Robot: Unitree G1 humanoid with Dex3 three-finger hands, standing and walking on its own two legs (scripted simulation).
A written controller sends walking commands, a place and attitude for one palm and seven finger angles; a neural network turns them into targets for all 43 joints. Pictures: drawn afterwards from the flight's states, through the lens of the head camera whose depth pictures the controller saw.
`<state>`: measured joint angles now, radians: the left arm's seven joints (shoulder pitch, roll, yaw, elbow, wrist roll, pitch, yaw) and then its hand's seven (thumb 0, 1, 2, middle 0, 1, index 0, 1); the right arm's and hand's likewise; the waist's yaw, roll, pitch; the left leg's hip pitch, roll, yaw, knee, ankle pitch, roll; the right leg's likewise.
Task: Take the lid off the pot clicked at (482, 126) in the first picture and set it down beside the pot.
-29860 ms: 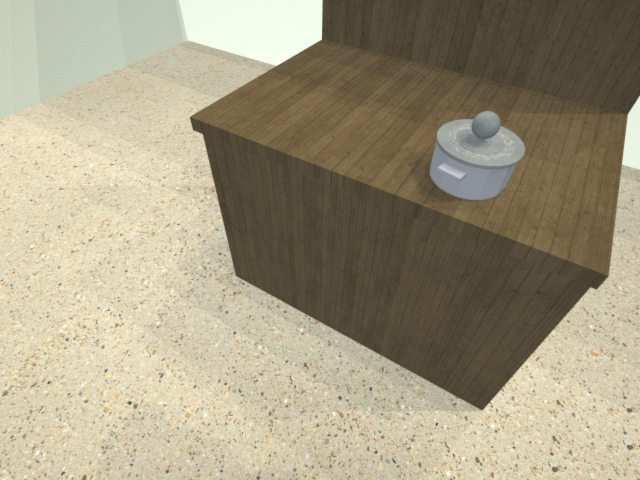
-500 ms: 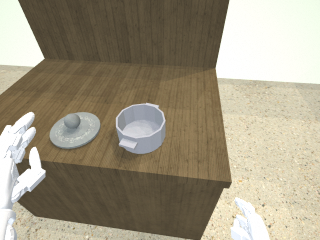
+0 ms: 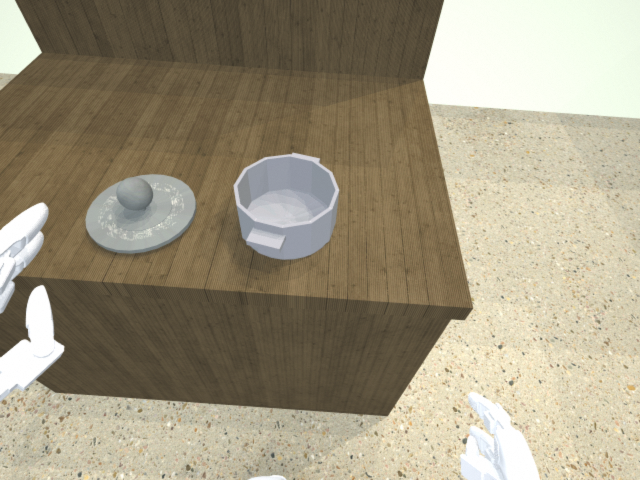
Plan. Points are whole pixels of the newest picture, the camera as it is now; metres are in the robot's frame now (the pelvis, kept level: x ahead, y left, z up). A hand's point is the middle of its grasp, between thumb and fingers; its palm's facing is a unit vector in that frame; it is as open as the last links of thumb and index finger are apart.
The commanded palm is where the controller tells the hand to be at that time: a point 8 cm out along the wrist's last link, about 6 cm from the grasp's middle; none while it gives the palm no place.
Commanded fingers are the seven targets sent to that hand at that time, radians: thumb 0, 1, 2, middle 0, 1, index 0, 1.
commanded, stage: step back with the hand held close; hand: left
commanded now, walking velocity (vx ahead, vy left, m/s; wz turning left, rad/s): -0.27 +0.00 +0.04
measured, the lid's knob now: (135, 193) +0.52 +0.34 +0.01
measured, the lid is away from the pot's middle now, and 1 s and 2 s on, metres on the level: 0.25 0.25 0.25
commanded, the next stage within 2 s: stop stepping back and stand still in 1.02 s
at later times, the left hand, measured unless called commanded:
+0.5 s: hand (39, 403) +0.15 +0.23 +0.17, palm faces +0.35 -0.81 -0.47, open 7.4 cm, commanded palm +0.08 +0.27 +0.19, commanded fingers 0.00 0.90 0.90 -0.20 -0.30 -0.20 -0.30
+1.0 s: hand (8, 475) +0.10 +0.22 +0.18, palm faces +0.25 -0.83 -0.49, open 7.4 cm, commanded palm +0.03 +0.27 +0.19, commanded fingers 0.00 0.90 0.90 -0.20 -0.30 -0.20 -0.30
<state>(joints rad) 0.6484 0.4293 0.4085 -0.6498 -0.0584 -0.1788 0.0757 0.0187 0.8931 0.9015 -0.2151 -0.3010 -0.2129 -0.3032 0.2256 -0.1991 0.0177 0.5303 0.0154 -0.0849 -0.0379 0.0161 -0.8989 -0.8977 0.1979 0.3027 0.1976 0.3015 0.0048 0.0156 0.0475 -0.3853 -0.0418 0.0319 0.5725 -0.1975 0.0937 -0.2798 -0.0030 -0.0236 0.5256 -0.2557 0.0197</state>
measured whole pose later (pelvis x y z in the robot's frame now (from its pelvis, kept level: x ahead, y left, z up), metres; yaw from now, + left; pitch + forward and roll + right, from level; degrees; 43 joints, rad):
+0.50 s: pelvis -0.04 -0.01 -0.02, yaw +1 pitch -1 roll -4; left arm 0.59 0.42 0.42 -0.66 -0.03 -0.23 0.10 0.02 0.89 0.90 -0.21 -0.30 -0.21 -0.30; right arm 0.23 -0.20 0.00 0.53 0.01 -0.14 -0.05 0.02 -0.90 -0.90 0.20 0.30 0.20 0.30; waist -0.01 0.01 0.06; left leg -0.50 0.02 0.04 0.71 -0.21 0.07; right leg -0.38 0.02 -0.07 0.64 -0.25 0.01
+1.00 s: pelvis -0.10 -0.01 +0.00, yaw -1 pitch +2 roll -3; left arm 0.63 0.46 0.43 -0.70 -0.06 -0.23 0.10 0.02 0.89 0.90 -0.21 -0.30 -0.21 -0.30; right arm 0.22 -0.14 0.02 0.55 0.00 -0.16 -0.01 0.01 -0.90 -0.90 0.20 0.30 0.20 0.30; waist -0.02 -0.01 0.03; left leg -0.48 0.08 0.06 0.61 -0.16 0.03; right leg -0.26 0.01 -0.03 0.53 -0.31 0.02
